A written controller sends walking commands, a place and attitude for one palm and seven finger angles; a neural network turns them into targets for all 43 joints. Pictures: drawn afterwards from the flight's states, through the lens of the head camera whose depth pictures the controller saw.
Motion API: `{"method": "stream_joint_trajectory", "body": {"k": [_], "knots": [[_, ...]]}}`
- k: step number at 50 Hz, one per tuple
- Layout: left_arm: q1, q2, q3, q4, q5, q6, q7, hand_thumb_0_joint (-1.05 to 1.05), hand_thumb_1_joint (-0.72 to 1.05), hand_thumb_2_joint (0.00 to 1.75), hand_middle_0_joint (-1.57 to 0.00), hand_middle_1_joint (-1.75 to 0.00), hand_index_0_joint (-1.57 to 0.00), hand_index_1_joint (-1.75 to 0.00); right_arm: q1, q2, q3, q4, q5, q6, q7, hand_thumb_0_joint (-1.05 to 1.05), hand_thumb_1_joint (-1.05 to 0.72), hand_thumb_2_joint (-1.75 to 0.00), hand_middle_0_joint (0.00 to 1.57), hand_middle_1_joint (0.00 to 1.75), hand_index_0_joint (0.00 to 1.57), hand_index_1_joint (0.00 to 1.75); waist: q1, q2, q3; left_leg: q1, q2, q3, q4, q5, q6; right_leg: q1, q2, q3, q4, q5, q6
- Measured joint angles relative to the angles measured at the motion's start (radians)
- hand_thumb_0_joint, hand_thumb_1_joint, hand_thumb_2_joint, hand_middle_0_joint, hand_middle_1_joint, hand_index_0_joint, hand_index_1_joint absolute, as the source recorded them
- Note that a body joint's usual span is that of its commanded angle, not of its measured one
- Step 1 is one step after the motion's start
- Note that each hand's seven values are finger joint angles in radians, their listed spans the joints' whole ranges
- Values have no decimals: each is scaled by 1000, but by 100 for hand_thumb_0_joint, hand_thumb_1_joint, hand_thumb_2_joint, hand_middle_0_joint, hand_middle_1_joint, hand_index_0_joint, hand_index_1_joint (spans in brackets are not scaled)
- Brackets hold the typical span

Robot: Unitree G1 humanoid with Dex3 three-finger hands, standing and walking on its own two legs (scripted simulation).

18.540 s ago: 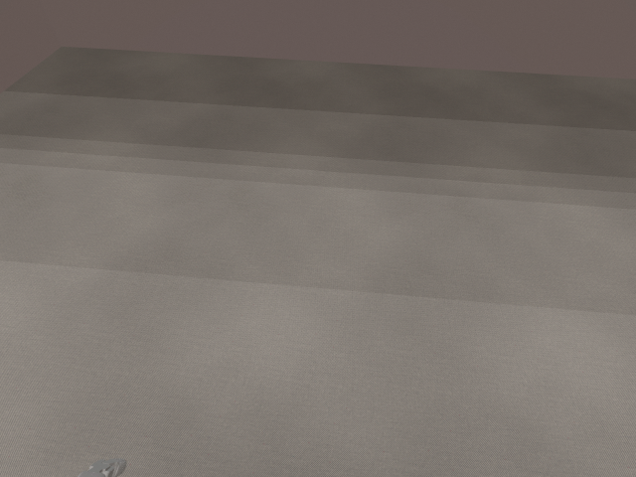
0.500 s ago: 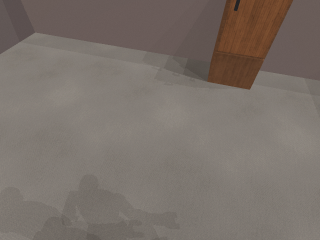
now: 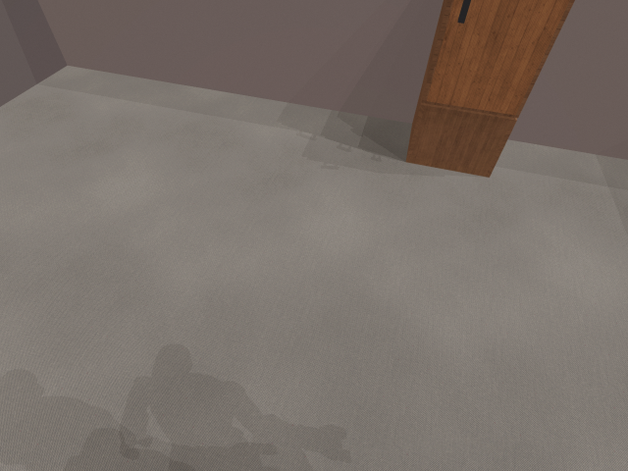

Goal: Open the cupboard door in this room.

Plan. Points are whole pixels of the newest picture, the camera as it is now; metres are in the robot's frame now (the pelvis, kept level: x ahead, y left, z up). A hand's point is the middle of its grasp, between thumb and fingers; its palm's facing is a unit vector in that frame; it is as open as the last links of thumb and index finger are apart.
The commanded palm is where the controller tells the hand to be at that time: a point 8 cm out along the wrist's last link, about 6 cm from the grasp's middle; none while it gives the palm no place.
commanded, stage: turn or walk to find it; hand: left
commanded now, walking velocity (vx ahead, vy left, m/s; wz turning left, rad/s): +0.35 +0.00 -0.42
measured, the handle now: (466, 1) +1.70 -0.46 +0.02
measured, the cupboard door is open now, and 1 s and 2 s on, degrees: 0 0 0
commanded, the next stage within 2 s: stand and wait in 0.48 s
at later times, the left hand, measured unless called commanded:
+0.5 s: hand out of the picture +0.06 +0.10 -0.17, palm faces -0.08 -0.99 -0.14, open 7.4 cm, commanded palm none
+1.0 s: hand (249, 331) +0.38 +0.15 -0.18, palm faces -0.17 -0.96 -0.22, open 7.4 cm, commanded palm none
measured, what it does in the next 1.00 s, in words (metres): walks ahead: left foot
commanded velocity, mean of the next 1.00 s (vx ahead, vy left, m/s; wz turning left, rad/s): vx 0.17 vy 0.00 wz -0.11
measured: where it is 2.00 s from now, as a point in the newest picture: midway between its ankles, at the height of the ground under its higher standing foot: (346, 388)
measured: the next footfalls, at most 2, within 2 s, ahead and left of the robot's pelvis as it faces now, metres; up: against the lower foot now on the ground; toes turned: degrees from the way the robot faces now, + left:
left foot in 0.68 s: +0.36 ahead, +0.06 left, +0.00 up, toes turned -2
right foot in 1.02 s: +0.31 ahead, -0.18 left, +0.00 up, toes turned -17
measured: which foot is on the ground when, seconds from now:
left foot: down 0.00-0.24, up 0.26-0.66, down 0.68-1.00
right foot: down 0.00-0.70, up 0.72-1.00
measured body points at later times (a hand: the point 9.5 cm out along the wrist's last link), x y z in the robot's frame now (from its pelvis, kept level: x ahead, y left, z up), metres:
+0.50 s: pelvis +0.12 -0.05 +0.00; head +0.15 -0.06 +0.44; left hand +0.07 +0.16 -0.16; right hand +0.13 -0.30 -0.16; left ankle +0.19 +0.08 -0.69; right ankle +0.05 -0.13 -0.75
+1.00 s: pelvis +0.28 -0.03 -0.01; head +0.29 -0.02 +0.44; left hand +0.39 +0.20 -0.16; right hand +0.27 -0.27 -0.16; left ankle +0.32 +0.06 -0.75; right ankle +0.26 -0.16 -0.74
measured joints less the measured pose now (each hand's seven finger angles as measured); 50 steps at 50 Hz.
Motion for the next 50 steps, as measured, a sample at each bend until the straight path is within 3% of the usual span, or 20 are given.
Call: {"method": "stream_joint_trajectory", "body": {"k": [3, 7, 11, 13, 15, 17, 19, 26, 32, 34, 37, 40, 45, 50], "knots": [[33, -20, 4, -5, 6, 16, -10, 0, 90, 90, -20, -30, -20, -30, 26, 28, -4, -10, -5, 6, 4, 1, -91, -90, 21, 30, 20, 30, 4, -6, -13, 0, 1, 29, 36, -36, 0, -47, -5, 14, 112, -75, -6], [82, -64, 17, -21, 15, 35, -30, 0, 90, 90, -20, -30, -20, -30, 81, 65, -18, -31, -11, 1, 7, 1, -91, -90, 21, 30, 20, 30, 1, 6, -10, 14, 15, 76, 65, -80, -5, -167, -20, -25, 371, -234, -13], [111, -113, 26, -47, 20, 16, -43, 0, 90, 90, -20, -30, -20, -30, 149, 83, -28, -18, -15, 2, 7, 1, -91, -90, 21, 30, 20, 30, -5, 37, 11, 11, 51, 95, 149, -151, -37, -186, -35, -76, 311, -198, -17], [123, -131, 31, -56, 22, -15, -39, 0, 90, 90, -20, -30, -20, -30, 178, 89, -31, -2, -9, 13, 8, 1, -91, -90, 21, 30, 20, 30, -6, 58, 22, -56, 86, 73, 334, -248, -30, -181, -17, -104, 312, -105, -39], [144, -153, 33, -58, 13, -41, -22, 0, 90, 90, -20, -30, -20, -30, 181, 99, -33, 17, -6, 31, 12, 1, -91, -90, 21, 30, 20, 30, 7, 62, 30, -166, 84, 28, 582, -291, -15, -166, 2, -110, 318, -144, -62], [173, -174, 34, -50, 12, -49, -11, 0, 90, 90, -20, -30, -20, -30, 164, 109, -39, 20, -8, 35, 17, 1, -91, -90, 21, 30, 20, 30, 18, 50, 36, -273, 77, 12, 745, -246, -12, -132, 16, -98, 269, -152, -73], [204, -194, 31, -32, 15, -50, -5, 0, 90, 90, -20, -30, -20, -30, 139, 118, -46, 5, -11, 28, 21, 1, -91, -90, 20, 30, 20, 30, 18, 39, 38, -360, 84, 13, 790, -174, -19, -94, 26, -83, 199, -126, -70], [277, -237, 24, 29, 18, -62, -3, 0, 90, 90, -20, -30, -21, -30, 54, 146, -60, -62, -8, 7, 31, 1, -91, -90, 20, 30, 20, 30, 17, 18, 26, -516, 117, 9, 627, -5, -48, 35, 42, -41, 13, -92, -60], [271, -228, 30, 44, 19, -61, 15, 0, 90, 90, -21, -30, -21, -30, -19, 169, -48, -81, 0, -9, 26, 1, -91, -90, 20, 30, 20, 30, 38, 3, 39, -469, 90, 34, 385, 39, -32, 118, 26, -29, 5, -165, -22], [270, -222, 32, 46, 14, -56, 22, 0, 90, 90, -21, -30, -21, -30, -28, 173, -39, -89, -2, -29, 21, 1, -91, -90, 20, 30, 20, 30, 35, 3, 39, -399, 74, 44, 276, 141, -18, 115, 20, -26, 89, -232, -5], [222, -195, 34, 42, 3, -35, 32, 0, 90, 90, -20, -30, -20, -30, -40, 194, -28, -88, -7, -48, 6, 1, -91, -90, 20, 30, 20, 30, 30, -26, 52, -376, 55, 72, 332, 19, 35, -19, -2, -2, 452, -362, -4], [159, -174, 39, 22, 2, -22, 34, 0, 90, 90, -20, -30, -20, -30, -26, 207, -18, -75, -8, -41, -5, 0, -91, -90, 20, 30, 20, 30, 23, -22, 49, -320, 50, 92, 291, 6, 39, -152, -12, -10, 675, -376, 1], [65, -149, 43, -37, 9, -9, 24, 0, 91, 90, -20, -30, -20, -30, 11, 179, -36, -66, -5, -36, -18, -2, -95, -90, 21, 30, 20, 30, -7, -14, 21, -241, 23, 105, 180, 32, 55, -239, -54, -34, 542, -289, 14], [10, -134, 35, -74, 15, -9, 14, 0, 91, 90, -20, -30, -20, -30, 71, 153, -36, -23, -5, -11, -9, -1, -94, -90, 21, 30, 20, 30, -18, -14, -3, -193, 3, 99, 164, 12, 44, -184, -64, -43, 287, -142, 12]]}}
